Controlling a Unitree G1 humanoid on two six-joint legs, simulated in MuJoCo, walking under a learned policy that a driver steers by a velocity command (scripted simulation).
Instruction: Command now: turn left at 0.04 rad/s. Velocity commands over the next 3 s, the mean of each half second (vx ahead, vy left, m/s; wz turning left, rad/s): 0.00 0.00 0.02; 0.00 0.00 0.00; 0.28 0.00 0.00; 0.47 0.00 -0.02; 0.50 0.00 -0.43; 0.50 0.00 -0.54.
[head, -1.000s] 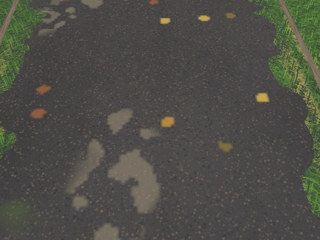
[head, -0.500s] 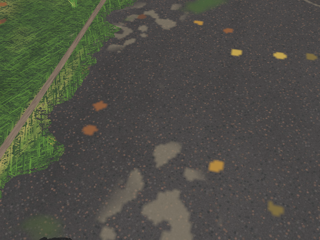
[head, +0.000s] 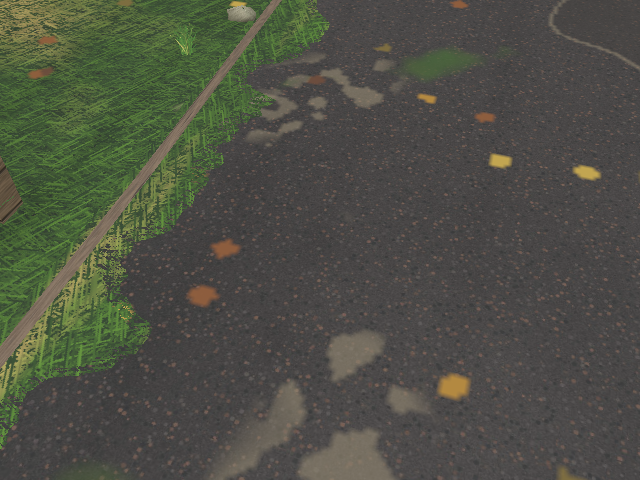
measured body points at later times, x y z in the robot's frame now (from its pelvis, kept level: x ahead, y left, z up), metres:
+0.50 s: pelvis +0.02 +0.01 +0.00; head +0.02 +0.01 +0.45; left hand +0.09 +0.27 -0.14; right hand +0.08 -0.25 -0.13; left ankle -0.02 +0.12 -0.73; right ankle +0.05 -0.14 -0.73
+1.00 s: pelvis +0.01 +0.00 +0.00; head +0.02 +0.01 +0.45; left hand +0.05 +0.25 -0.15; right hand +0.01 -0.23 -0.15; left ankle -0.02 +0.12 -0.73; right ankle +0.05 -0.14 -0.73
